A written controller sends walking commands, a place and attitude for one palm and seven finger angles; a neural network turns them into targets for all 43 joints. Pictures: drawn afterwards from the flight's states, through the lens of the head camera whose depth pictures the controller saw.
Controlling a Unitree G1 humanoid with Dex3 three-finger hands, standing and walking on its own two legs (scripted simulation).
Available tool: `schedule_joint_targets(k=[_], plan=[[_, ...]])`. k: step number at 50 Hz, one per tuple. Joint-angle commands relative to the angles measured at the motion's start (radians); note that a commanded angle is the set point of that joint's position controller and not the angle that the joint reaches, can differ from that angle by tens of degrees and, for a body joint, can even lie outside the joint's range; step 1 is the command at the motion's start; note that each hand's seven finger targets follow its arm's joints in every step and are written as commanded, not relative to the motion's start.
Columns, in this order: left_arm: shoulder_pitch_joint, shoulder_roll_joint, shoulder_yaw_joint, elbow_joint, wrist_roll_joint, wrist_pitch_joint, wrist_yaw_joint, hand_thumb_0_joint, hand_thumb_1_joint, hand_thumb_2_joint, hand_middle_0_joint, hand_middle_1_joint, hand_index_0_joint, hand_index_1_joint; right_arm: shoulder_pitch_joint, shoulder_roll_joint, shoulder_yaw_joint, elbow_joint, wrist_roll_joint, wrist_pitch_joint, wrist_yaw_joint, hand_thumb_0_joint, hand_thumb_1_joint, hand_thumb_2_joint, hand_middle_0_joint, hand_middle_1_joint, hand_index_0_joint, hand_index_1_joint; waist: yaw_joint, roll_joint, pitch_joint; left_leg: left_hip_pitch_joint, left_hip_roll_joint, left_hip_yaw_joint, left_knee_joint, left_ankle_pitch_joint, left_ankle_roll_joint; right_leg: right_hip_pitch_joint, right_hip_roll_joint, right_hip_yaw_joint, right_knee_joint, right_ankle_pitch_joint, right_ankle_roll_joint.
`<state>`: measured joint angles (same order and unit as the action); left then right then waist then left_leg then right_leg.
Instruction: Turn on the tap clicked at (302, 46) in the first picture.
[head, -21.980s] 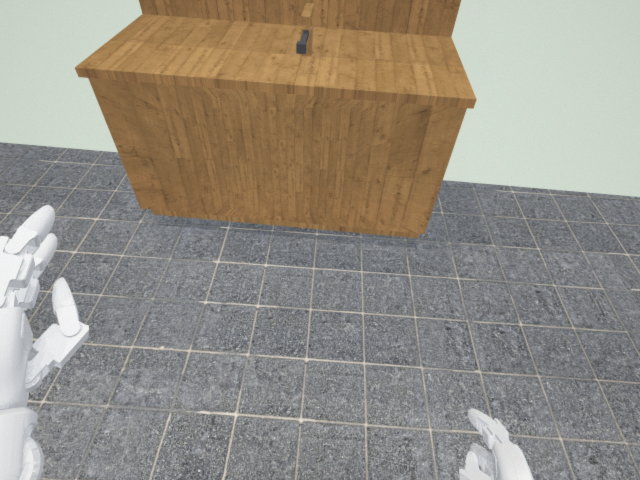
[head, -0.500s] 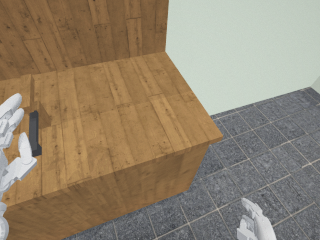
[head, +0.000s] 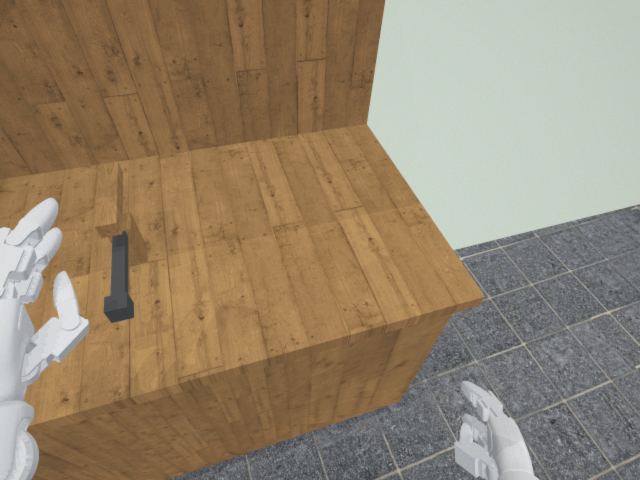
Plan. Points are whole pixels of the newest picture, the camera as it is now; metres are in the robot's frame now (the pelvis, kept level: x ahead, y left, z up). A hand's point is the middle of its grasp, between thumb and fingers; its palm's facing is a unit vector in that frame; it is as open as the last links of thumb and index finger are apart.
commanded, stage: come to a stop and stand still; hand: left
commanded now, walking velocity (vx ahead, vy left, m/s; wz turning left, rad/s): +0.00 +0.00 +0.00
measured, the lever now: (119, 307) +0.31 +0.30 +0.01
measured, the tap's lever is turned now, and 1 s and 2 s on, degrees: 0 0 0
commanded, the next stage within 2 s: look again from close up in 0.66 s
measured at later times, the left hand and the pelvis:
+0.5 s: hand (41, 333) +0.20 +0.27 +0.15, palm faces +0.35 -0.86 -0.37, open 7.4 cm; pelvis -0.01 +0.03 +0.00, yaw +1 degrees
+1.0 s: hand (63, 325) +0.21 +0.26 +0.15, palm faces +0.31 -0.88 -0.37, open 7.4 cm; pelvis -0.02 +0.03 +0.00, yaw -2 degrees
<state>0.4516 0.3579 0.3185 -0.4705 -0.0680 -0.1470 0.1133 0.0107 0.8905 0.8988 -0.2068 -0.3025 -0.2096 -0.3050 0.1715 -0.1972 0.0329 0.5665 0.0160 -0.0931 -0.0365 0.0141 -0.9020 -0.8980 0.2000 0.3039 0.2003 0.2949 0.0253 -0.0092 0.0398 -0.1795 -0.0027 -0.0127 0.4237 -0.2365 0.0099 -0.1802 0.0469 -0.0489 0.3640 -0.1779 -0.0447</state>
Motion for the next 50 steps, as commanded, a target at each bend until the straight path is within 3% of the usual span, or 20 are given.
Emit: schedule_joint_targets(k=[1,2,11,15,21,25,37,38,39,40,41,42,44,45,46,48,50], plan=[[-0.064,0.186,0.128,-0.229,0.003,-0.071,0.015,0.0,0.9,0.9,-0.2,-0.3,-0.2,-0.3,-0.078,-0.123,-0.057,-0.148,0.002,-0.049,-0.013,0.0,-0.9,-0.9,0.2,0.3,0.2,0.3,-0.01,0.072,-0.155,-0.011,0.092,-0.079,-0.077,0.229,0.01,0.122,-0.113,0.094,-0.026,0.221,0.022],[-0.062,0.163,0.109,-0.218,0.003,-0.073,0.012,0.0,0.9,0.9,-0.2,-0.3,-0.2,-0.3,-0.067,-0.126,-0.054,-0.146,-0.004,-0.046,-0.013,0.0,-0.9,-0.9,0.2,0.3,0.2,0.3,-0.013,0.075,-0.153,-0.019,0.093,-0.083,-0.085,0.237,0.008,0.125,-0.109,0.086,-0.023,0.218,0.022],[-0.057,0.185,0.125,-0.245,0.007,-0.084,0.006,0.0,0.9,0.9,-0.2,-0.3,-0.2,-0.3,-0.067,-0.124,-0.056,-0.152,0.002,-0.051,-0.014,0.0,-0.9,-0.9,0.2,0.3,0.2,0.3,-0.011,0.109,-0.153,-0.032,0.098,-0.097,-0.108,0.253,-0.014,0.134,-0.1,0.063,-0.006,0.197,0.024],[-0.056,0.172,0.119,-0.219,0.009,-0.087,0.005,0.0,0.9,0.9,-0.2,-0.3,-0.2,-0.3,-0.054,-0.128,-0.06,-0.154,0.0,-0.051,-0.013,0.0,-0.9,-0.9,0.2,0.3,0.2,0.3,-0.011,0.081,-0.143,-0.062,0.1,-0.104,-0.12,0.184,-0.014,0.139,-0.104,0.066,-0.018,0.159,0.025],[-0.059,0.177,0.124,-0.233,0.012,-0.098,0.004,0.0,0.9,0.9,-0.2,-0.3,-0.2,-0.3,-0.063,-0.129,-0.061,-0.147,0.004,-0.061,-0.013,0.0,-0.9,-0.9,0.2,0.3,0.2,0.3,-0.013,0.104,-0.137,-0.073,0.095,-0.109,-0.132,0.15,-0.019,0.135,-0.099,0.058,-0.01,0.137,0.025],[-0.066,0.169,0.118,-0.214,0.017,-0.101,0.006,0.0,0.9,0.9,-0.2,-0.3,-0.2,-0.3,-0.052,-0.131,-0.064,-0.148,0.001,-0.064,-0.013,0.0,-0.9,-0.9,0.2,0.3,0.2,0.3,-0.012,0.087,-0.126,-0.101,0.097,-0.11,-0.138,0.061,-0.005,0.135,-0.102,0.07,-0.021,0.102,0.026],[-0.066,0.157,0.112,-0.194,0.015,-0.1,0.01,0.0,0.9,0.9,-0.2,-0.3,-0.2,-0.3,-0.058,-0.132,-0.062,-0.136,0.0,-0.067,-0.014,0.0,-0.9,-0.9,0.2,0.3,0.2,0.3,-0.013,0.069,-0.126,-0.086,0.086,-0.101,-0.122,0.049,0.005,0.105,-0.106,0.079,-0.035,0.088,0.024],[-1.136,0.988,0.704,-0.455,0.188,-0.21,0.011,0.0,0.9,0.9,-0.2,-0.3,-0.2,-0.3,0.089,-0.171,-0.054,-0.13,-0.048,-0.116,-0.009,0.0,-0.9,-0.9,0.2,0.3,0.2,0.3,-0.004,-0.03,0.029,-0.226,0.097,-0.037,0.017,0.128,0.035,-0.052,-0.118,0.098,-0.054,0.032,0.071],[-0.552,0.354,0.302,0.152,0.073,-0.171,-0.033,0.0,0.9,0.9,-0.2,-0.3,-0.2,-0.3,-0.017,-0.035,-0.01,-0.078,-0.009,-0.11,-0.007,0.0,-0.9,-0.9,0.2,0.3,0.2,0.3,-0.009,-0.052,-0.188,-0.049,0.046,-0.05,0.0,0.155,0.035,-0.054,-0.16,0.09,-0.039,-0.046,0.015],[-0.273,0.233,0.217,0.201,0.039,-0.163,-0.048,0.0,0.9,0.9,-0.2,-0.3,-0.2,-0.3,0.01,-0.123,-0.071,-0.122,-0.012,-0.132,-0.007,0.0,-0.9,-0.9,0.2,0.3,0.2,0.3,0.043,0.035,-0.16,-0.011,0.039,-0.036,0.019,0.129,0.007,-0.021,-0.141,0.229,-0.073,0.046,0.002],[-0.158,0.072,0.083,0.118,0.001,-0.168,-0.059,0.0,0.9,0.9,-0.2,-0.3,-0.2,-0.3,-0.01,-0.117,-0.074,-0.119,0.008,-0.135,0.023,0.0,-0.9,-0.9,0.2,0.3,0.2,0.3,0.019,0.173,-0.203,0.018,0.045,-0.008,0.006,0.158,0.007,0.048,-0.149,0.169,-0.017,0.136,-0.008],[-0.165,0.111,0.081,-0.033,0.002,-0.179,-0.052,0.0,0.9,0.9,-0.2,-0.3,-0.2,-0.3,0.007,-0.137,-0.076,-0.132,0.005,-0.131,0.037,0.0,-0.9,-0.9,0.2,0.3,0.2,0.3,0.013,0.168,-0.213,-0.033,0.049,-0.029,-0.024,0.155,0.004,0.108,-0.139,0.144,0.01,0.13,0.001],[-0.103,0.124,0.058,-0.123,0.005,-0.185,-0.038,0.0,0.9,0.9,-0.2,-0.3,-0.2,-0.3,-0.024,-0.137,-0.072,-0.139,0.004,-0.136,0.048,0.0,-0.9,-0.9,0.2,0.3,0.2,0.3,0.024,0.081,-0.163,-0.082,0.05,-0.041,-0.049,0.084,0.007,0.099,-0.124,0.135,0.001,0.053,0.016],[-0.075,0.147,0.078,-0.128,0.007,-0.182,-0.029,0.0,0.9,0.9,-0.2,-0.3,-0.2,-0.3,-0.027,-0.135,-0.07,-0.141,0.002,-0.135,0.047,0.0,-0.9,-0.9,0.2,0.3,0.2,0.3,0.028,0.024,-0.143,-0.102,0.047,-0.045,-0.06,0.032,0.009,0.086,-0.118,0.135,-0.013,-0.002,0.023],[-0.046,0.17,0.115,-0.128,0.003,-0.177,-0.017,0.0,0.9,0.9,-0.2,-0.3,-0.2,-0.3,-0.052,-0.134,-0.064,-0.138,0.009,-0.133,0.045,0.0,-0.9,-0.9,0.2,0.3,0.2,0.3,0.026,0.01,-0.131,-0.095,0.051,-0.039,-0.068,0.009,0.011,0.068,-0.108,0.119,-0.012,-0.019,0.024],[-0.092,0.212,0.166,-0.138,0.006,-0.183,-0.011,0.0,0.9,0.9,-0.2,-0.3,-0.2,-0.3,-0.045,-0.132,-0.063,-0.144,0.003,-0.129,0.029,0.0,-0.9,-0.9,0.2,0.3,0.2,0.3,0.021,-0.055,-0.116,-0.128,0.049,-0.057,-0.081,-0.036,0.013,0.062,-0.103,0.112,-0.023,-0.071,0.029],[-0.129,0.238,0.204,-0.139,0.003,-0.193,-0.011,0.0,0.9,0.9,-0.2,-0.3,-0.2,-0.3,-0.047,-0.128,-0.061,-0.146,0.001,-0.131,0.013,0.0,-0.9,-0.9,0.2,0.3,0.2,0.3,0.015,-0.051,-0.104,-0.121,0.046,-0.064,-0.074,-0.046,0.017,0.038,-0.107,0.126,-0.037,-0.09,0.029]])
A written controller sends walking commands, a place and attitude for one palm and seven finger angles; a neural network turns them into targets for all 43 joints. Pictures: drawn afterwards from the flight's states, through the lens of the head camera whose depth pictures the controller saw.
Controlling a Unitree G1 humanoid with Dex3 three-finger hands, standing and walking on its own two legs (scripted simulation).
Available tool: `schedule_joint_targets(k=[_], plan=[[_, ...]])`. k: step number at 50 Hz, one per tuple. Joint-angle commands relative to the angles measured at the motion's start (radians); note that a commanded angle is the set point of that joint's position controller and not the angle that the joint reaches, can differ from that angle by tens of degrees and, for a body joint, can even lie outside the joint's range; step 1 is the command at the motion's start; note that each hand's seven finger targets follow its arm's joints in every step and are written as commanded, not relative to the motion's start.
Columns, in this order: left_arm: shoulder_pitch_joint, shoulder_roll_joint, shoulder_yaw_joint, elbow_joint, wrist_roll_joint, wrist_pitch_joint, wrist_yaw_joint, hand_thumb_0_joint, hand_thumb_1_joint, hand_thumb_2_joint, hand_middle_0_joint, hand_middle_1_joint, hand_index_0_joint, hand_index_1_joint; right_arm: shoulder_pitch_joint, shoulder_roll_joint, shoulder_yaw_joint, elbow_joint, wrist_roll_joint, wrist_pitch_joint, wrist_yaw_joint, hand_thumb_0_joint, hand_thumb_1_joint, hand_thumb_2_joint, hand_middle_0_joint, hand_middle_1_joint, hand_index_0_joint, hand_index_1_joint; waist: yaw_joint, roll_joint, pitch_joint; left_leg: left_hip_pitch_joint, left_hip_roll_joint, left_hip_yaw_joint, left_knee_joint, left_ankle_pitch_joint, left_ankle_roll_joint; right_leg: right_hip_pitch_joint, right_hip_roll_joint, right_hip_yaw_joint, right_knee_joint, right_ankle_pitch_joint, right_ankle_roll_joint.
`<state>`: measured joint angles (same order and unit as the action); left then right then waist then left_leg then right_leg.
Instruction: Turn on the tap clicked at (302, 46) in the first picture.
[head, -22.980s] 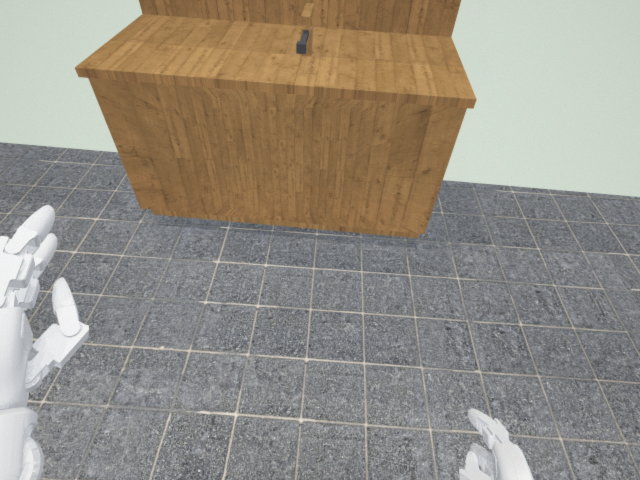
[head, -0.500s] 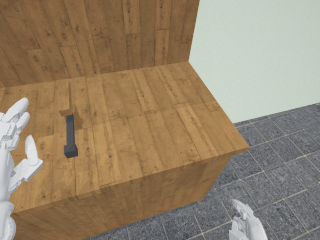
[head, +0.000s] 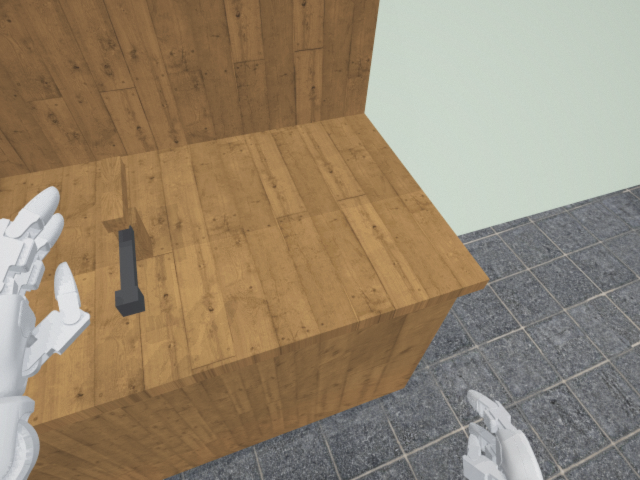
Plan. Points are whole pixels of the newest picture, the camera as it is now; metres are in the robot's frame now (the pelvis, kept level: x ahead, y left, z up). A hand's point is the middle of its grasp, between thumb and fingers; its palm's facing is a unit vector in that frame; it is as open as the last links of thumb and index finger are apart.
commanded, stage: come to a stop and stand still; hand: left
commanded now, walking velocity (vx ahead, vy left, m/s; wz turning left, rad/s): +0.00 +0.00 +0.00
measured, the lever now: (130, 301) +0.32 +0.28 +0.01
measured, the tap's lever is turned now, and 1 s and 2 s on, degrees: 0 0 0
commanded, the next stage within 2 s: look again from close up in 1.44 s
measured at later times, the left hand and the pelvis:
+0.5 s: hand (20, 272) +0.24 +0.29 +0.19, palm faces +0.45 -0.77 -0.45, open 7.4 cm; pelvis +0.01 +0.01 +0.00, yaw +4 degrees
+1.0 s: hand (14, 348) +0.19 +0.28 +0.16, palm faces +0.45 -0.81 -0.38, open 7.4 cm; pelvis -0.01 +0.00 -0.01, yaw +5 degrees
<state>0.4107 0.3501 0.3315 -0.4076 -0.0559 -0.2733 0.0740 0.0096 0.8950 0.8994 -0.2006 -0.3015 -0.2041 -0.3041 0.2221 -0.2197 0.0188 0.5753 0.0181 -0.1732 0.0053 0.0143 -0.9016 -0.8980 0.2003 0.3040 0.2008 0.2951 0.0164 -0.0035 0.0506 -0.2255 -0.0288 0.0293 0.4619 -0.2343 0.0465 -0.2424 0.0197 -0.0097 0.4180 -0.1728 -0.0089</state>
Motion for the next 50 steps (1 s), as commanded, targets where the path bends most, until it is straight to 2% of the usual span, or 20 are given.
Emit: schedule_joint_targets(k=[1,2,5,11,14,20,21,22,23,24,26,29,32,34,35,36,37,42,47,50], plan=[[-0.126,0.295,0.233,-0.245,-0.008,-0.071,0.034,0.0,0.9,0.9,-0.2,-0.3,-0.2,-0.3,-0.121,-0.106,-0.043,-0.151,0.001,-0.05,-0.033,0.0,-0.9,-0.9,0.2,0.3,0.2,0.3,0.021,0.0,-0.118,-0.061,0.076,-0.107,-0.117,-0.04,-0.017,0.098,-0.076,0.079,-0.079,-0.069,-0.008],[-0.138,0.249,0.201,-0.226,-0.012,-0.076,0.029,0.0,0.9,0.9,-0.2,-0.3,-0.2,-0.3,-0.108,-0.101,-0.041,-0.149,-0.003,-0.05,-0.039,0.0,-0.9,-0.9,0.2,0.3,0.2,0.3,0.017,0.022,-0.123,-0.07,0.078,-0.113,-0.119,-0.031,-0.014,0.116,-0.08,0.065,-0.067,-0.051,-0.008],[-0.156,0.224,0.165,-0.263,-0.007,-0.081,0.026,0.0,0.9,0.9,-0.2,-0.3,-0.2,-0.3,-0.098,-0.1,-0.044,-0.145,-0.002,-0.067,-0.039,0.0,-0.9,-0.9,0.2,0.3,0.2,0.3,0.02,0.104,-0.169,-0.028,0.08,-0.11,-0.101,0.072,-0.017,0.159,-0.078,0.069,-0.034,0.079,-0.012],[-0.075,0.167,0.114,-0.254,-0.001,-0.055,0.03,0.0,0.9,0.9,-0.2,-0.3,-0.2,-0.3,-0.11,-0.101,-0.044,-0.129,-0.001,-0.068,-0.024,0.0,-0.9,-0.9,0.2,0.3,0.2,0.3,0.018,0.074,-0.185,0.033,0.092,-0.098,-0.08,0.288,-0.042,0.165,-0.065,0.037,-0.025,0.221,-0.004],[-0.066,0.169,0.115,-0.231,0.002,-0.044,0.031,0.0,0.9,0.9,-0.2,-0.3,-0.2,-0.3,-0.096,-0.107,-0.05,-0.131,-0.007,-0.046,-0.026,0.0,-0.9,-0.9,0.2,0.3,0.2,0.3,0.016,0.04,-0.182,0.008,0.101,-0.105,-0.09,0.266,-0.045,0.176,-0.067,0.037,-0.032,0.214,-0.002],[-0.091,0.174,0.119,-0.247,-0.001,-0.032,0.031,0.0,0.9,0.9,-0.2,-0.3,-0.2,-0.3,-0.105,-0.102,-0.045,-0.151,-0.007,-0.02,-0.035,0.0,-0.9,-0.9,0.2,0.3,0.2,0.3,0.011,0.054,-0.162,-0.018,0.095,-0.106,-0.117,0.18,-0.045,0.178,-0.064,0.04,-0.049,0.177,-0.003],[-0.995,0.944,0.337,-0.671,0.035,-0.167,0.051,0.0,0.9,0.9,-0.2,-0.3,-0.2,-0.3,0.115,-0.213,0.143,-0.288,0.07,0.026,-0.115,0.0,-0.9,-0.9,0.2,0.3,0.2,0.3,-0.06,0.45,-0.191,-0.223,0.098,-0.164,-0.068,0.111,-0.007,0.235,0.035,0.036,0.143,-0.089,0.069],[-0.654,0.479,0.385,-0.245,0.093,-0.103,0.037,0.0,0.9,0.9,-0.2,-0.3,-0.2,-0.3,0.023,-0.043,-0.01,-0.2,0.032,-0.02,-0.094,0.0,-0.9,-0.9,0.2,0.3,0.2,0.3,0.012,0.194,-0.177,-0.116,0.194,-0.25,-0.072,0.018,-0.001,0.022,-0.066,0.02,0.138,-0.196,0.016],[-0.487,0.377,0.254,-0.089,0.051,-0.064,0.034,0.0,0.9,0.9,-0.2,-0.3,-0.2,-0.3,-0.029,-0.103,0.005,-0.159,0.0,-0.015,-0.05,0.0,-0.9,-0.9,0.2,0.3,0.2,0.3,0.004,0.126,-0.159,0.0,0.127,-0.163,-0.089,0.175,-0.036,-0.028,-0.046,0.004,0.077,-0.183,-0.017],[-0.411,0.428,0.298,-0.11,0.04,-0.062,0.032,0.0,0.9,0.9,-0.2,-0.3,-0.2,-0.3,-0.027,-0.157,-0.034,-0.172,-0.024,-0.021,-0.028,0.0,-0.9,-0.9,0.2,0.3,0.2,0.3,0.015,0.116,-0.17,-0.003,0.115,-0.135,-0.052,0.196,-0.056,-0.034,-0.052,0.015,0.039,-0.098,-0.025],[-0.239,0.295,0.184,-0.099,-0.007,-0.063,0.007,0.0,0.9,0.9,-0.2,-0.3,-0.2,-0.3,-0.074,-0.152,-0.026,-0.158,-0.023,-0.032,0.014,0.0,-0.9,-0.9,0.2,0.3,0.2,0.3,0.022,0.104,-0.188,-0.007,0.09,-0.117,-0.053,0.217,-0.07,0.006,-0.065,0.032,0.05,0.035,-0.04],[-0.032,0.257,0.152,-0.166,-0.049,-0.077,0.009,0.0,0.9,0.9,-0.2,-0.3,-0.2,-0.3,-0.009,-0.173,-0.053,-0.165,-0.002,-0.049,0.049,0.0,-0.9,-0.9,0.2,0.3,0.2,0.3,0.036,-0.015,-0.187,-0.02,0.076,-0.117,-0.018,0.298,-0.062,0.04,-0.101,0.032,0.028,0.18,-0.035],[0.005,0.284,0.192,-0.191,-0.06,-0.087,0.033,0.0,0.9,0.9,-0.2,-0.3,-0.2,-0.3,0.003,-0.176,-0.064,-0.139,0.003,-0.053,0.044,0.0,-0.9,-0.9,0.2,0.3,0.2,0.3,0.032,-0.007,-0.229,0.007,0.085,-0.123,-0.036,0.376,-0.075,0.072,-0.101,0.003,0.051,0.202,-0.016],[-0.009,0.321,0.224,-0.195,-0.06,-0.101,0.045,0.0,0.9,0.9,-0.2,-0.3,-0.2,-0.3,-0.013,-0.178,-0.061,-0.127,-0.002,-0.055,0.034,0.0,-0.9,-0.9,0.2,0.3,0.2,0.3,0.032,-0.015,-0.217,-0.018,0.079,-0.126,-0.037,0.315,-0.078,0.077,-0.105,0.006,0.045,0.184,-0.013],[-0.017,0.333,0.232,-0.209,-0.059,-0.108,0.048,0.0,0.9,0.9,-0.2,-0.3,-0.2,-0.3,-0.013,-0.179,-0.06,-0.118,-0.006,-0.056,0.03,0.0,-0.9,-0.9,0.2,0.3,0.2,0.3,0.03,-0.004,-0.223,-0.029,0.073,-0.125,-0.026,0.29,-0.072,0.09,-0.109,0.012,0.045,0.193,-0.015],[-0.071,0.391,0.269,-0.271,-0.053,-0.112,0.057,0.0,0.9,0.9,-0.2,-0.3,-0.2,-0.3,-0.038,-0.188,-0.055,-0.119,-0.002,-0.053,0.025,0.0,-0.9,-0.9,0.2,0.3,0.2,0.3,0.024,0.036,-0.26,-0.015,0.075,-0.132,-0.026,0.298,-0.067,0.109,-0.1,0.021,0.07,0.204,-0.016],[-0.071,0.353,0.238,-0.255,-0.048,-0.116,0.054,0.0,0.9,0.9,-0.2,-0.3,-0.2,-0.3,-0.02,-0.171,-0.055,-0.101,-0.006,-0.052,0.019,0.0,-0.9,-0.9,0.2,0.3,0.2,0.3,0.023,0.048,-0.261,-0.02,0.078,-0.132,-0.023,0.326,-0.071,0.113,-0.111,0.005,0.073,0.201,-0.014],[-0.071,0.325,0.181,-0.312,-0.041,-0.108,0.06,0.0,0.9,0.9,-0.2,-0.3,-0.2,-0.3,-0.006,-0.172,-0.051,-0.086,0.002,-0.071,0.024,0.0,-0.9,-0.9,0.2,0.3,0.2,0.3,0.031,0.144,-0.273,0.01,0.088,-0.153,-0.004,0.417,-0.074,0.1,-0.11,0.003,0.095,0.158,-0.015],[-0.054,0.269,0.149,-0.242,-0.047,-0.096,0.054,0.0,0.9,0.9,-0.2,-0.3,-0.2,-0.3,-0.01,-0.168,-0.059,-0.082,0.01,-0.068,0.028,0.0,-0.9,-0.9,0.2,0.3,0.2,0.3,0.029,0.073,-0.212,-0.021,0.09,-0.159,-0.033,0.305,-0.079,0.071,-0.111,0.002,0.074,0.113,-0.014],[-0.066,0.269,0.154,-0.186,-0.06,-0.095,0.047,0.0,0.9,0.9,-0.2,-0.3,-0.2,-0.3,-0.034,-0.165,-0.06,-0.09,0.013,-0.061,0.026,0.0,-0.9,-0.9,0.2,0.3,0.2,0.3,0.025,0.031,-0.16,-0.064,0.078,-0.16,-0.051,0.12,-0.069,0.044,-0.126,0.025,0.027,0.07,-0.017]])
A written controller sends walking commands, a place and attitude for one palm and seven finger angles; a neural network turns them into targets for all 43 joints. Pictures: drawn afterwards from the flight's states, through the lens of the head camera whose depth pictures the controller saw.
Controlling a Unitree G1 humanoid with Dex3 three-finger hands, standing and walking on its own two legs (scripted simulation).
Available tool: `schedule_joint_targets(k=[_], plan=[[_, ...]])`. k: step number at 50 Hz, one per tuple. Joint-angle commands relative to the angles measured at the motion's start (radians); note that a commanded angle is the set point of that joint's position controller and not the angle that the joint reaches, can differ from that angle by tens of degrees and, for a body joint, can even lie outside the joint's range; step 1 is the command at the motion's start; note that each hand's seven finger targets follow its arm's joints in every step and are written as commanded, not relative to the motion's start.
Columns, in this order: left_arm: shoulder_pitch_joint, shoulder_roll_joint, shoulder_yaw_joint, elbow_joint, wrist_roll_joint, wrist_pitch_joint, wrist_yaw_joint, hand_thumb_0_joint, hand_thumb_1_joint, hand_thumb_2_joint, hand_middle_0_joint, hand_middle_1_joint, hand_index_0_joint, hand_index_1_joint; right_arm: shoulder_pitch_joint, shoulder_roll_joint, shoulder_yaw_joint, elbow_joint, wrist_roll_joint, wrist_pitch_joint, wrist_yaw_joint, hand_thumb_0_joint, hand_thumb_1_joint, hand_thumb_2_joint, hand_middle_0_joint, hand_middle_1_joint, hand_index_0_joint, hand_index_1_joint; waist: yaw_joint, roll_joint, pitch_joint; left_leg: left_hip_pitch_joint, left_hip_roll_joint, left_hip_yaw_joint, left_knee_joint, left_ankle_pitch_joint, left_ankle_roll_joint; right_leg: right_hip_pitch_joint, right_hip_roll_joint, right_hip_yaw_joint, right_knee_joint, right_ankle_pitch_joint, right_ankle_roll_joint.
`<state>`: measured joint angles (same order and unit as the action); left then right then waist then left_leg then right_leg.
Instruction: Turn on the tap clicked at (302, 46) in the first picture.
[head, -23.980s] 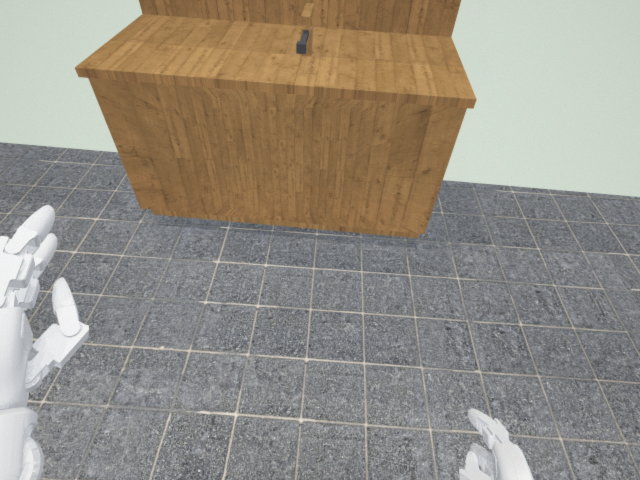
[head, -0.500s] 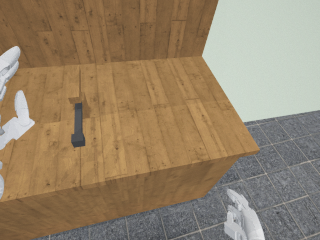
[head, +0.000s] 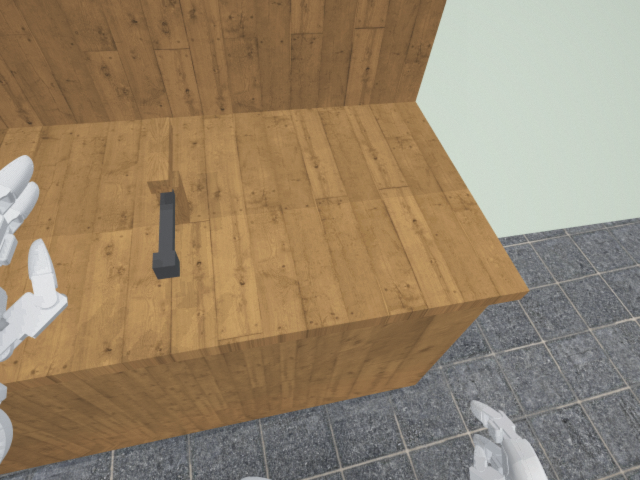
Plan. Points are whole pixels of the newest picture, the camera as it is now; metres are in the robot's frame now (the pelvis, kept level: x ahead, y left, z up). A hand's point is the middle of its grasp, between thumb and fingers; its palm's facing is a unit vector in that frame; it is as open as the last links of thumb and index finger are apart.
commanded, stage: come to a stop and stand still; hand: left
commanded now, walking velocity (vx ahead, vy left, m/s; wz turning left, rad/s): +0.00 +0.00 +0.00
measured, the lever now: (166, 264) +0.35 +0.25 +0.02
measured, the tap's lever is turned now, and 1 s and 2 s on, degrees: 0 0 0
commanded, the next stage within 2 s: look again from close up in 0.44 s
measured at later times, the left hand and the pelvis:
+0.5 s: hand (47, 346) +0.18 +0.25 +0.16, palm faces +0.36 -0.87 -0.33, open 7.4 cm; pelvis -0.03 -0.01 +0.00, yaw +1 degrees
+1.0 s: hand (47, 355) +0.18 +0.24 +0.16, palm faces +0.36 -0.88 -0.32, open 7.4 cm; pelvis -0.03 -0.01 +0.00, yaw +1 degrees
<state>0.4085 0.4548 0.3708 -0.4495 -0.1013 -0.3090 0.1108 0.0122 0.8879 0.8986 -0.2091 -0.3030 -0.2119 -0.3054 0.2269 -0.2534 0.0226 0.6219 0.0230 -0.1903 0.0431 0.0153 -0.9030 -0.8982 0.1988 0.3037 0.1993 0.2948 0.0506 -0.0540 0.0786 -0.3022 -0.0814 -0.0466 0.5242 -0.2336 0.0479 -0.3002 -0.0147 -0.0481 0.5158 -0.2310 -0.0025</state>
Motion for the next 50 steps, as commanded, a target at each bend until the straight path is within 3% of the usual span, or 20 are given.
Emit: schedule_joint_targets(k=[1,2,6,9,11,12,15,16,17,22,26,27,31,33,36,37,41,42,45,50], plan=[[-0.051,0.173,0.128,-0.127,-0.016,-0.054,0.009,0.0,0.9,0.9,-0.2,-0.3,-0.2,-0.3,-0.068,-0.135,-0.065,-0.139,0.015,-0.042,-0.015,0.0,-0.9,-0.9,0.2,0.3,0.2,0.3,-0.01,0.094,-0.197,0.03,0.126,-0.086,-0.123,0.091,-0.06,0.095,-0.085,0.086,-0.077,0.116,-0.028],[-0.058,0.134,0.097,-0.116,-0.02,-0.057,0.003,0.0,0.9,0.9,-0.2,-0.3,-0.2,-0.3,-0.043,-0.122,-0.061,-0.138,0.013,-0.038,-0.017,0.0,-0.9,-0.9,0.2,0.3,0.2,0.3,-0.012,0.087,-0.184,0.012,0.129,-0.085,-0.127,0.06,-0.061,0.098,-0.09,0.067,-0.089,0.098,-0.024],[-0.071,0.16,0.112,-0.107,-0.032,-0.052,-0.003,0.0,0.9,0.9,-0.2,-0.3,-0.2,-0.3,-0.088,-0.121,-0.058,-0.149,0.021,-0.045,-0.02,0.0,-0.9,-0.9,0.2,0.3,0.2,0.3,-0.014,0.086,-0.159,0.011,0.122,-0.102,-0.143,-0.049,-0.043,0.056,-0.091,0.103,-0.137,0.002,-0.026],[-0.106,0.138,0.082,-0.126,-0.033,-0.058,-0.008,0.0,0.9,0.9,-0.2,-0.3,-0.2,-0.3,-0.072,-0.114,-0.053,-0.151,0.019,-0.055,-0.021,0.0,-0.9,-0.9,0.2,0.3,0.2,0.3,-0.017,0.077,-0.143,-0.019,0.125,-0.113,-0.151,-0.107,-0.036,0.055,-0.091,0.092,-0.158,-0.053,-0.019],[-0.11,0.168,0.101,-0.145,-0.032,-0.053,-0.008,0.0,0.9,0.9,-0.2,-0.3,-0.2,-0.3,-0.096,-0.12,-0.052,-0.154,0.024,-0.061,-0.023,0.0,-0.9,-0.9,0.2,0.3,0.2,0.3,-0.02,0.129,-0.158,0.001,0.128,-0.126,-0.165,-0.111,-0.035,0.052,-0.087,0.101,-0.154,-0.067,-0.02],[-0.112,0.138,0.078,-0.144,-0.031,-0.056,-0.01,0.0,0.9,0.9,-0.2,-0.3,-0.2,-0.3,-0.08,-0.109,-0.047,-0.152,0.018,-0.062,-0.023,0.0,-0.9,-0.9,0.2,0.3,0.2,0.3,-0.019,0.129,-0.157,-0.025,0.133,-0.132,-0.181,-0.129,-0.033,0.073,-0.083,0.079,-0.145,-0.065,-0.015],[-0.109,0.146,0.081,-0.163,-0.034,-0.054,-0.01,0.0,0.9,0.9,-0.2,-0.3,-0.2,-0.3,-0.078,-0.108,-0.048,-0.15,0.02,-0.074,-0.023,0.0,-0.9,-0.9,0.2,0.3,0.2,0.3,-0.021,0.121,-0.16,-0.021,0.129,-0.135,-0.171,-0.118,-0.033,0.074,-0.087,0.089,-0.152,-0.065,-0.015],[-0.098,0.181,0.115,-0.155,-0.031,-0.049,-0.007,0.0,0.9,0.9,-0.2,-0.3,-0.2,-0.3,-0.092,-0.113,-0.052,-0.148,0.023,-0.075,-0.026,0.0,-0.9,-0.9,0.2,0.3,0.2,0.3,-0.02,0.128,-0.175,-0.006,0.129,-0.138,-0.176,-0.104,-0.033,0.081,-0.084,0.091,-0.151,-0.058,-0.014],[-0.092,0.145,0.09,-0.15,-0.035,-0.049,-0.009,0.0,0.9,0.9,-0.2,-0.3,-0.2,-0.3,-0.075,-0.104,-0.049,-0.149,0.018,-0.074,-0.027,0.0,-0.9,-0.9,0.2,0.3,0.2,0.3,-0.02,0.099,-0.177,-0.012,0.129,-0.135,-0.178,-0.094,-0.034,0.091,-0.085,0.079,-0.151,-0.05,-0.012],[-0.077,0.134,0.081,-0.161,-0.036,-0.049,-0.015,0.0,0.9,0.9,-0.2,-0.3,-0.2,-0.3,-0.076,-0.107,-0.055,-0.144,0.02,-0.084,-0.029,0.0,-0.9,-0.9,0.2,0.3,0.2,0.3,-0.021,0.119,-0.174,0.001,0.133,-0.143,-0.183,-0.07,-0.038,0.087,-0.086,0.072,-0.15,-0.047,-0.011],[-0.049,0.17,0.117,-0.152,-0.034,-0.044,-0.012,0.0,0.9,0.9,-0.2,-0.3,-0.2,-0.3,-0.094,-0.109,-0.06,-0.147,0.026,-0.089,-0.031,0.0,-0.9,-0.9,0.2,0.3,0.2,0.3,-0.02,0.114,-0.173,0.011,0.133,-0.152,-0.192,-0.053,-0.041,0.084,-0.085,0.074,-0.149,-0.048,-0.009],[-0.05,0.141,0.092,-0.165,-0.037,-0.046,-0.016,0.0,0.9,0.9,-0.2,-0.3,-0.2,-0.3,-0.082,-0.102,-0.058,-0.149,0.02,-0.087,-0.032,0.0,-0.9,-0.9,0.2,0.3,0.2,0.3,-0.021,0.106,-0.176,-0.001,0.134,-0.147,-0.193,-0.048,-0.041,0.102,-0.086,0.066,-0.147,-0.035,-0.008],[-0.034,0.163,0.117,-0.154,-0.041,-0.037,-0.015,0.0,0.9,0.9,-0.2,-0.3,-0.2,-0.3,-0.1,-0.106,-0.065,-0.15,0.028,-0.088,-0.036,0.0,-0.9,-0.9,0.2,0.3,0.2,0.3,-0.022,0.098,-0.168,0.024,0.125,-0.145,-0.178,-0.027,-0.041,0.078,-0.094,0.083,-0.17,-0.043,-0.011],[-0.042,0.134,0.089,-0.159,-0.044,-0.038,-0.018,0.0,0.9,0.9,-0.2,-0.3,-0.2,-0.3,-0.091,-0.1,-0.064,-0.156,0.027,-0.087,-0.038,0.0,-0.9,-0.9,0.2,0.3,0.2,0.3,-0.023,0.107,-0.15,0.005,0.128,-0.148,-0.187,-0.055,-0.041,0.077,-0.095,0.078,-0.173,-0.06,-0.01],[-0.032,0.165,0.12,-0.153,-0.043,-0.03,-0.014,0.0,0.9,0.9,-0.2,-0.3,-0.2,-0.3,-0.101,-0.101,-0.068,-0.151,0.028,-0.086,-0.041,0.0,-0.9,-0.9,0.2,0.3,0.2,0.3,-0.024,0.1,-0.167,0.03,0.122,-0.142,-0.172,-0.038,-0.037,0.074,-0.098,0.091,-0.191,-0.057,-0.013],[-0.04,0.126,0.083,-0.162,-0.046,-0.031,-0.019,0.0,0.9,0.9,-0.2,-0.3,-0.2,-0.3,-0.092,-0.093,-0.064,-0.152,0.024,-0.085,-0.041,0.0,-0.9,-0.9,0.2,0.3,0.2,0.3,-0.025,0.09,-0.165,0.024,0.125,-0.139,-0.175,-0.041,-0.036,0.079,-0.098,0.081,-0.187,-0.055,-0.01],[-0.048,0.159,0.107,-0.173,-0.043,-0.025,-0.014,0.0,0.9,0.9,-0.2,-0.3,-0.2,-0.3,-0.105,-0.1,-0.066,-0.155,0.029,-0.088,-0.043,0.0,-0.9,-0.9,0.2,0.3,0.2,0.3,-0.024,0.124,-0.165,0.035,0.124,-0.148,-0.176,-0.039,-0.035,0.075,-0.098,0.093,-0.192,-0.06,-0.012],[-0.053,0.121,0.073,-0.177,-0.044,-0.026,-0.016,0.0,0.9,0.9,-0.2,-0.3,-0.2,-0.3,-0.092,-0.094,-0.062,-0.156,0.025,-0.086,-0.043,0.0,-0.9,-0.9,0.2,0.3,0.2,0.3,-0.025,0.109,-0.164,0.026,0.127,-0.147,-0.181,-0.04,-0.037,0.084,-0.096,0.077,-0.183,-0.056,-0.009],[-0.06,0.136,0.085,-0.185,-0.045,-0.022,-0.013,0.0,0.9,0.9,-0.2,-0.3,-0.2,-0.3,-0.099,-0.094,-0.064,-0.161,0.026,-0.087,-0.045,0.0,-0.9,-0.9,0.2,0.3,0.2,0.3,-0.023,0.106,-0.158,0.026,0.124,-0.15,-0.177,-0.028,-0.037,0.082,-0.099,0.089,-0.19,-0.046,-0.01],[-0.084,0.126,0.086,-0.18,-0.049,-0.018,-0.02,0.0,0.9,0.9,-0.2,-0.3,-0.2,-0.3,-0.102,-0.083,-0.07,-0.163,0.024,-0.081,-0.047,0.0,-0.9,-0.9,0.2,0.3,0.2,0.3,-0.021,0.097,-0.162,0.055,0.158,-0.153,-0.191,-0.048,-0.049,0.039,-0.076,0.099,-0.165,-0.046,-0.008]])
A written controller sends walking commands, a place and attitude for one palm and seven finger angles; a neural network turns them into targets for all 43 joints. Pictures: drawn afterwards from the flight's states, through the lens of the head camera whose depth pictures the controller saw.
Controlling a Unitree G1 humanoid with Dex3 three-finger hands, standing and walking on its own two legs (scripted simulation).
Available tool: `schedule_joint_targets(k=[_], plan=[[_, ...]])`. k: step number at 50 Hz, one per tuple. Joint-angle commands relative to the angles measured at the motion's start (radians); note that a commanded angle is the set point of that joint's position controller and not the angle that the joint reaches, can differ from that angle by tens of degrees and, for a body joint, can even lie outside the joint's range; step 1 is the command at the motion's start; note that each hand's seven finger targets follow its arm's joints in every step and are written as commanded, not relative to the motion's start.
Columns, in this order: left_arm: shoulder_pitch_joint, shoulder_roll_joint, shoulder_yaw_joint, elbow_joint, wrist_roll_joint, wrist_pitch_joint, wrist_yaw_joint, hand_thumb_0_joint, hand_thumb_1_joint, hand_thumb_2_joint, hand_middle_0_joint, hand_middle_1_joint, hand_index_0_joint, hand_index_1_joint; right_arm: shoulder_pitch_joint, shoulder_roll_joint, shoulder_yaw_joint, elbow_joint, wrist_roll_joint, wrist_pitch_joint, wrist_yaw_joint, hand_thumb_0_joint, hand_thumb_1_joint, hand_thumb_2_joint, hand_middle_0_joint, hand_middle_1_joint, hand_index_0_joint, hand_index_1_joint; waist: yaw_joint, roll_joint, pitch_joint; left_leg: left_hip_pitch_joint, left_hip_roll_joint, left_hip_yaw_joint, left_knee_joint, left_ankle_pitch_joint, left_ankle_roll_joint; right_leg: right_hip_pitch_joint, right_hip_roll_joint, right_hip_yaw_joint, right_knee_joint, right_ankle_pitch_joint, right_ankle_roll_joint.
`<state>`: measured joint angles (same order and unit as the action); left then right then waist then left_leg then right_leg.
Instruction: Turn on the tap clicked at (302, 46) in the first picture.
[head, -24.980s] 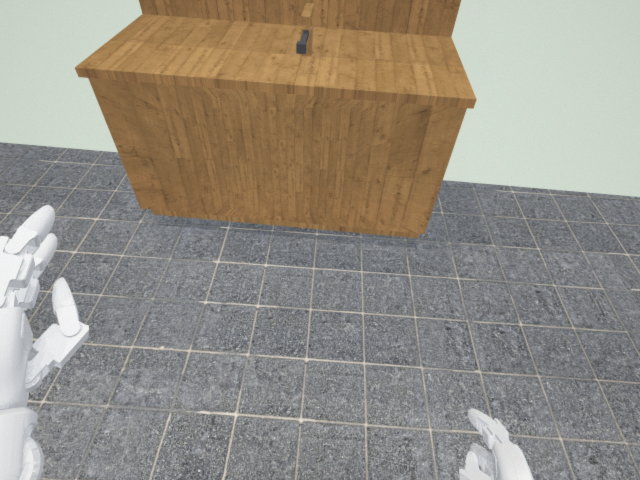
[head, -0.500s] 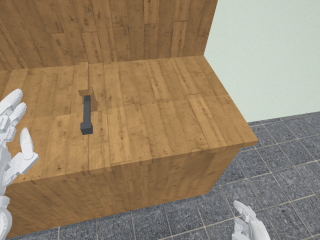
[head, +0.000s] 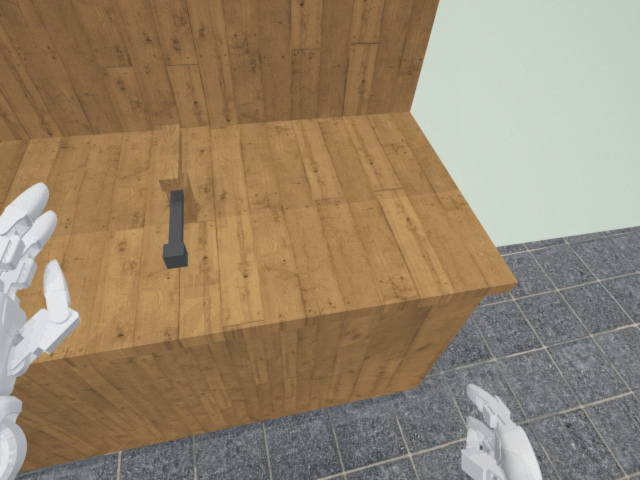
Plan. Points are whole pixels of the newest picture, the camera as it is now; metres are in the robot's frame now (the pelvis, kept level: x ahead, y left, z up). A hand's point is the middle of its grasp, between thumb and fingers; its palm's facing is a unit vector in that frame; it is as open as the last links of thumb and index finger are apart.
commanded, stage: shuffle to correct the standing spot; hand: left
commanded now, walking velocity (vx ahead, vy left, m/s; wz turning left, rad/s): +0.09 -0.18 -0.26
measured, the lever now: (175, 255) +0.39 +0.25 +0.02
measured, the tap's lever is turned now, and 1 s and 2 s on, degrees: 0 0 0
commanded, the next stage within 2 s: come to a stop and stand still in 0.62 s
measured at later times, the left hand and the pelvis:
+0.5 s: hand (154, 281) +0.25 +0.19 +0.16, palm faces +0.26 -0.91 -0.33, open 7.4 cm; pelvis +0.02 -0.04 +0.00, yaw -3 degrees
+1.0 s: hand (137, 252) +0.26 +0.20 +0.20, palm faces +0.35 -0.81 -0.48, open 7.4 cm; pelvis +0.02 -0.06 +0.00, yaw -2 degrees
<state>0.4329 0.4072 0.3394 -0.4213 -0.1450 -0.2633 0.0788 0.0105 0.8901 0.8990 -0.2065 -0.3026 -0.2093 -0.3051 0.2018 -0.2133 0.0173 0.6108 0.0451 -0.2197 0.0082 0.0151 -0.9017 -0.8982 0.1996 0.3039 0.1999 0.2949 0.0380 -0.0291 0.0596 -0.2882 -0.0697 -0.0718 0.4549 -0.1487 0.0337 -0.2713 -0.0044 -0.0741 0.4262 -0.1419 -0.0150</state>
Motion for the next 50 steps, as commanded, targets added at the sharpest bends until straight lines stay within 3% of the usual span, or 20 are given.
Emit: schedule_joint_targets(k=[1,6,7,11,15,16,17,21,23,32,35,36,39,41,45,46,47,48,49,50], plan=[[-0.111,0.191,0.133,-0.215,-0.005,-0.062,0.012,0.0,0.9,0.9,-0.2,-0.3,-0.2,-0.3,-0.085,-0.123,-0.065,-0.151,0.005,-0.052,-0.012,0.0,-0.9,-0.9,0.2,0.3,0.2,0.3,-0.008,0.094,-0.156,0.064,0.155,-0.132,-0.129,-0.127,-0.036,0.001,-0.076,0.129,-0.058,-0.126,0.005],[-0.157,0.179,0.118,-0.23,0.001,-0.049,0.011,0.0,0.9,0.9,-0.2,-0.3,-0.2,-0.3,-0.089,-0.107,-0.066,-0.167,0.003,-0.044,-0.01,0.0,-0.9,-0.9,0.2,0.3,0.2,0.3,-0.006,0.132,-0.16,0.039,0.205,-0.161,-0.173,-0.228,-0.03,-0.013,-0.05,0.134,0.03,-0.135,0.008],[-0.165,0.153,0.094,-0.228,0.004,-0.047,0.01,0.0,0.9,0.9,-0.2,-0.3,-0.2,-0.3,-0.085,-0.099,-0.065,-0.166,-0.003,-0.038,-0.01,0.0,-0.9,-0.9,0.2,0.3,0.2,0.3,-0.006,0.135,-0.159,0.021,0.212,-0.158,-0.178,-0.243,-0.028,-0.005,-0.048,0.127,0.041,-0.132,0.007],[-0.123,0.188,0.134,-0.231,-0.001,-0.027,0.012,0.0,0.9,0.9,-0.2,-0.3,-0.2,-0.3,-0.093,-0.096,-0.066,-0.172,0.001,-0.028,-0.006,0.0,-0.9,-0.9,0.2,0.3,0.2,0.3,-0.004,0.1,-0.159,0.025,0.173,-0.103,-0.1,-0.172,-0.026,0.002,-0.074,0.16,-0.017,-0.091,-0.013],[-0.075,0.17,0.131,-0.24,-0.022,-0.017,0.01,0.0,0.9,0.9,-0.2,-0.3,-0.2,-0.3,-0.08,-0.082,-0.064,-0.162,0.002,-0.016,-0.006,0.0,-0.9,-0.9,0.2,0.3,0.2,0.3,-0.014,0.055,-0.163,0.035,0.147,-0.055,-0.012,-0.127,-0.025,-0.015,-0.111,0.193,-0.062,-0.078,-0.036],[-0.054,0.201,0.164,-0.247,-0.025,-0.012,0.013,0.0,0.9,0.9,-0.2,-0.3,-0.2,-0.3,-0.086,-0.086,-0.064,-0.164,0.004,-0.015,-0.009,0.0,-0.9,-0.9,0.2,0.3,0.2,0.3,-0.014,0.063,-0.169,0.051,0.148,-0.053,-0.01,-0.1,-0.027,-0.017,-0.112,0.186,-0.058,-0.061,-0.038],[-0.052,0.175,0.142,-0.255,-0.03,-0.013,0.011,0.0,0.9,0.9,-0.2,-0.3,-0.2,-0.3,-0.08,-0.081,-0.062,-0.158,0.002,-0.011,-0.01,0.0,-0.9,-0.9,0.2,0.3,0.2,0.3,-0.018,0.071,-0.171,0.047,0.15,-0.051,-0.009,-0.097,-0.025,-0.014,-0.11,0.181,-0.053,-0.058,-0.038],[-0.025,0.205,0.176,-0.288,-0.033,-0.007,0.015,0.0,0.9,0.9,-0.2,-0.3,-0.2,-0.3,-0.09,-0.086,-0.066,-0.167,0.009,-0.008,-0.022,0.0,-0.9,-0.9,0.2,0.3,0.2,0.3,-0.017,0.098,-0.189,0.072,0.163,-0.061,-0.025,-0.035,-0.02,0.004,-0.101,0.16,-0.024,-0.013,-0.029],[-0.022,0.184,0.157,-0.285,-0.033,-0.007,0.013,0.0,0.9,0.9,-0.2,-0.3,-0.2,-0.3,-0.082,-0.088,-0.07,-0.166,0.006,-0.007,-0.026,0.0,-0.9,-0.9,0.2,0.3,0.2,0.3,-0.017,0.102,-0.19,0.071,0.172,-0.065,-0.029,-0.026,-0.016,0.008,-0.096,0.155,-0.014,-0.002,-0.023],[-0.017,0.177,0.142,-0.261,-0.036,0.024,0.013,0.0,0.9,0.9,-0.2,-0.3,-0.2,-0.3,-0.069,-0.089,-0.074,-0.16,0.011,0.005,-0.036,0.0,-0.9,-0.9,0.2,0.3,0.2,0.3,-0.02,0.028,-0.184,0.088,0.155,-0.015,0.027,-0.003,-0.014,0.025,-0.129,0.18,-0.059,0.061,-0.028],[-0.018,0.174,0.136,-0.262,-0.037,0.033,0.013,0.0,0.9,0.9,-0.2,-0.3,-0.2,-0.3,-0.072,-0.089,-0.074,-0.165,0.014,0.01,-0.035,0.0,-0.9,-0.9,0.2,0.3,0.2,0.3,-0.02,0.029,-0.169,0.089,0.15,-0.002,0.037,-0.031,-0.013,0.013,-0.14,0.196,-0.085,0.033,-0.026],[-0.019,0.202,0.163,-0.275,-0.036,0.037,0.018,0.0,0.9,0.9,-0.2,-0.3,-0.2,-0.3,-0.082,-0.088,-0.071,-0.166,0.016,0.011,-0.037,0.0,-0.9,-0.9,0.2,0.3,0.2,0.3,-0.018,0.041,-0.175,0.097,0.151,-0.002,0.028,-0.016,-0.013,0.021,-0.139,0.192,-0.08,0.049,-0.029],[-0.008,0.174,0.138,-0.266,-0.033,0.034,0.022,0.0,0.9,0.9,-0.2,-0.3,-0.2,-0.3,-0.091,-0.095,-0.067,-0.164,0.014,0.013,-0.033,0.0,-0.9,-0.9,0.2,0.3,0.2,0.3,-0.016,0.08,-0.168,0.09,0.138,-0.015,0.027,0.021,-0.014,0.045,-0.149,0.19,-0.103,0.095,-0.014],[0.015,0.195,0.161,-0.255,-0.029,0.038,0.026,0.0,0.9,0.9,-0.2,-0.3,-0.2,-0.3,-0.113,-0.099,-0.069,-0.161,0.017,0.015,-0.034,0.0,-0.9,-0.9,0.2,0.3,0.2,0.3,-0.011,0.081,-0.176,0.111,0.133,-0.019,0.019,0.055,-0.011,0.063,-0.151,0.181,-0.114,0.142,0.001],[0.023,0.166,0.137,-0.23,-0.028,0.042,0.024,0.0,0.9,0.9,-0.2,-0.3,-0.2,-0.3,-0.112,-0.099,-0.071,-0.159,0.015,0.021,-0.036,0.0,-0.9,-0.9,0.2,0.3,0.2,0.3,-0.012,0.022,-0.181,0.117,0.126,-0.024,0.007,0.057,-0.01,0.085,-0.152,0.172,-0.133,0.143,0.016],[-0.876,0.96,0.337,-0.612,0.045,-0.135,0.044,0.0,0.9,0.9,-0.2,-0.3,-0.2,-0.3,0.14,-0.186,0.134,-0.256,0.07,0.047,-0.128,0.0,-0.9,-0.9,0.2,0.3,0.2,0.3,-0.072,0.221,-0.128,0.067,0.076,0.036,0.026,-0.066,0.022,0.131,-0.022,0.122,-0.135,-0.163,0.071],[-0.509,0.395,0.348,-0.154,0.068,-0.067,0.021,0.0,0.9,0.9,-0.2,-0.3,-0.2,-0.3,-0.017,-0.035,0.002,-0.208,0.04,-0.002,-0.113,0.0,-0.9,-0.9,0.2,0.3,0.2,0.3,-0.025,0.032,-0.129,0.058,0.184,0.015,0.021,-0.131,0.011,-0.043,-0.09,0.14,-0.097,-0.319,0.013],[-0.348,0.32,0.257,0.018,0.061,-0.012,0.027,0.0,0.9,0.9,-0.2,-0.3,-0.2,-0.3,-0.028,-0.142,-0.008,-0.168,-0.01,0.0,-0.082,0.0,-0.9,-0.9,0.2,0.3,0.2,0.3,-0.013,-0.029,-0.1,0.096,0.111,0.022,0.036,-0.146,-0.001,-0.078,-0.04,0.201,-0.131,-0.307,-0.023],[-0.35,0.337,0.246,-0.018,0.055,-0.004,0.022,0.0,0.9,0.9,-0.2,-0.3,-0.2,-0.3,-0.038,-0.172,-0.037,-0.16,-0.032,-0.006,-0.059,0.0,-0.9,-0.9,0.2,0.3,0.2,0.3,0.0,-0.041,-0.112,0.082,0.095,0.054,0.064,-0.211,-0.009,-0.101,-0.074,0.252,-0.155,-0.332,-0.051],[-0.306,0.287,0.181,-0.027,0.044,-0.01,0.016,0.0,0.9,0.9,-0.2,-0.3,-0.2,-0.3,-0.038,-0.174,-0.035,-0.169,-0.029,-0.016,-0.04,0.0,-0.9,-0.9,0.2,0.3,0.2,0.3,0.002,-0.037,-0.118,0.066,0.077,0.058,0.101,-0.214,-0.005,-0.11,-0.111,0.291,-0.177,-0.368,-0.06]])
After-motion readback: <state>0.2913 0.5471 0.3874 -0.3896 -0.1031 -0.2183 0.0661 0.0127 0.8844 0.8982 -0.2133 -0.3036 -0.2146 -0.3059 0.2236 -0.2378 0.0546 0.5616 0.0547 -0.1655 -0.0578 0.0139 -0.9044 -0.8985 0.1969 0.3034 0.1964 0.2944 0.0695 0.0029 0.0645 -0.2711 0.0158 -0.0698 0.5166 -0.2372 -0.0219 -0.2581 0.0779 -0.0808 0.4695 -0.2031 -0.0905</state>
